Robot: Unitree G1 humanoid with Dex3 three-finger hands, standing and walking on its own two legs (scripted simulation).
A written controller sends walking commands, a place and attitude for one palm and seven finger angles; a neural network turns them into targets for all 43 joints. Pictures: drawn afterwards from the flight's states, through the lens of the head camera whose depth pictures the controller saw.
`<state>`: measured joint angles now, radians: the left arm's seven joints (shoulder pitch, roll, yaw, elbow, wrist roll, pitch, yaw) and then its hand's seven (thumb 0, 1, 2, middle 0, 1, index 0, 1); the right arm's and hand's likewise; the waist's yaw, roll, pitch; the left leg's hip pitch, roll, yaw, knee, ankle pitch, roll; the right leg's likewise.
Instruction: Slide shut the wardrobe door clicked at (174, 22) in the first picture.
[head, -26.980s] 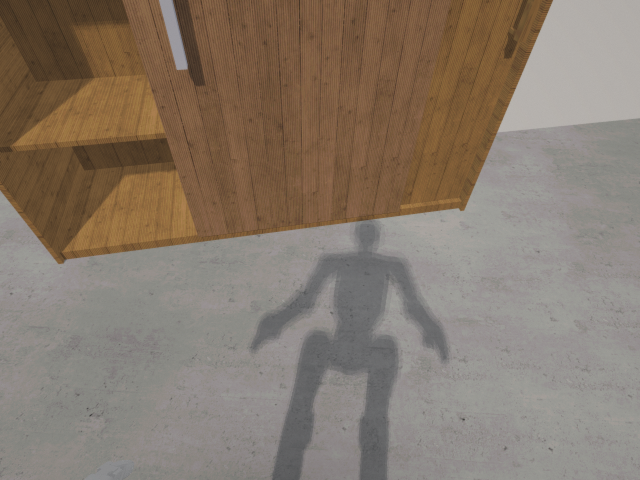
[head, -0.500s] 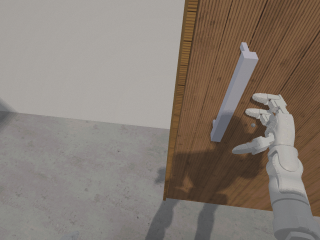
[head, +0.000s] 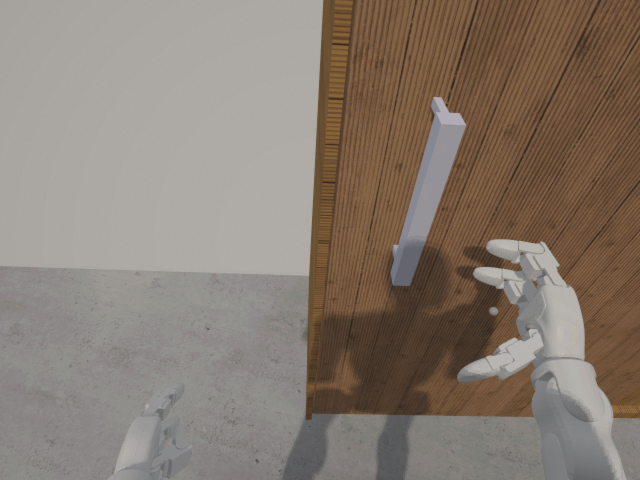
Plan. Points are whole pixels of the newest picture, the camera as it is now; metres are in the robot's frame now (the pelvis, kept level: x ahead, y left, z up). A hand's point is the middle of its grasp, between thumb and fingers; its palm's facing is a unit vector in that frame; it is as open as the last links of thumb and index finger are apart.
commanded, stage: draw the hand back to the body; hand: right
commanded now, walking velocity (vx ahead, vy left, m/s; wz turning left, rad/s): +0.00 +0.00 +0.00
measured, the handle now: (417, 202) +0.45 -0.11 +0.14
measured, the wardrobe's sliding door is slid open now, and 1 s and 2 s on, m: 0.00 0.00 0.00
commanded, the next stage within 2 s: step back with the hand held close in 1.68 s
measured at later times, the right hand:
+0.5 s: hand (523, 337) +0.24 -0.19 +0.13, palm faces +0.05 +1.00 -0.03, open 14.7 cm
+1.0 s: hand (599, 358) +0.21 -0.25 +0.15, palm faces +0.42 +0.86 -0.29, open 11.8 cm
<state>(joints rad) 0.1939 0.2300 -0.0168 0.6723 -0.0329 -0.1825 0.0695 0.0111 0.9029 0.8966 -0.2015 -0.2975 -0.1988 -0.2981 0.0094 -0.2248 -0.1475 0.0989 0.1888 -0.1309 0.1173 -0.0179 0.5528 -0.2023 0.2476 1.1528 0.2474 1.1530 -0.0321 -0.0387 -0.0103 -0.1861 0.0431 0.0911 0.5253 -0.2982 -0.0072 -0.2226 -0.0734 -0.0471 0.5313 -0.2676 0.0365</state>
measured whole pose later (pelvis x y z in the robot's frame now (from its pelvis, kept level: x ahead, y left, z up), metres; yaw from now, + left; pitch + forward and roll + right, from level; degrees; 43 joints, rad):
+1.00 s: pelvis +0.00 -0.01 +0.01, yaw +1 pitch -6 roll +1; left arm 0.19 0.21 -0.02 0.71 0.02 -0.18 0.09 0.01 0.90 0.90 -0.20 -0.30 -0.20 -0.30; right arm 0.34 -0.30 -0.25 -0.27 0.07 -0.08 -0.12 -0.01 -0.04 -0.49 0.23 0.80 0.23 0.80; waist -0.07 -0.06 0.06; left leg -0.03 0.03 0.08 0.35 -0.21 -0.02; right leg -0.07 -0.07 -0.06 0.39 -0.21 0.03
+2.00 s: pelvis -0.01 -0.01 +0.00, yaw +1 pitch -1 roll +2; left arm 0.18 0.24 0.00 0.62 0.01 -0.08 0.09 0.01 0.90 0.90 -0.20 -0.30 -0.20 -0.30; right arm 0.50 -0.34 -0.35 -0.40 0.06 -0.12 -0.13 0.01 -0.89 -0.90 0.20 0.30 0.20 0.30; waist -0.02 -0.07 -0.01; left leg -0.19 0.03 0.08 0.42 -0.22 -0.02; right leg -0.25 -0.08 -0.05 0.51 -0.24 0.02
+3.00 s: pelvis -0.21 -0.04 -0.02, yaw -4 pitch -3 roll +4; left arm 0.21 0.17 0.01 0.64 0.00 -0.17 0.07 0.01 0.90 0.90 -0.20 -0.30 -0.20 -0.30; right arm 0.45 -0.40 -0.43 -0.51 0.05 -0.23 -0.17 0.01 -0.89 -0.90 0.21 0.30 0.21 0.30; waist 0.01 -0.01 0.02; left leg -0.43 -0.07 0.03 1.09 -0.51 -0.01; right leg -0.53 -0.10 -0.05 0.60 -0.05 -0.03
